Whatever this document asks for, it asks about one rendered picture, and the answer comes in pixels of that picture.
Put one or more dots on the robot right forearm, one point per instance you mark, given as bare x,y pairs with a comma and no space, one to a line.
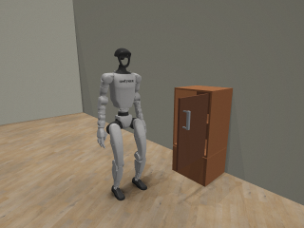
101,114

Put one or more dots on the robot right upper arm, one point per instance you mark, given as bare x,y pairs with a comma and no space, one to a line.
106,79

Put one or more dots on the right robot hand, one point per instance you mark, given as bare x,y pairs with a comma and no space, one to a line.
101,135

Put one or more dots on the left robot hand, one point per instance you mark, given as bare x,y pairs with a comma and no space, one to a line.
144,125

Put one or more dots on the cupboard door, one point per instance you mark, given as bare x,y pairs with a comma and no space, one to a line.
191,143

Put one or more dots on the robot left forearm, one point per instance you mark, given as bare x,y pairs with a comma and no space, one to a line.
138,109

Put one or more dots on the robot left upper arm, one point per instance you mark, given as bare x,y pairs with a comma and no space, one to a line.
137,86

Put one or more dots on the robot left thigh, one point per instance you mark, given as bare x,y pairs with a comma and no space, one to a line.
140,138

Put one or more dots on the robot torso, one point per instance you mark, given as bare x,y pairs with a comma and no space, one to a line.
122,95

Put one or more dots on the handle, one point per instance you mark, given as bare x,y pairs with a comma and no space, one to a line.
188,117

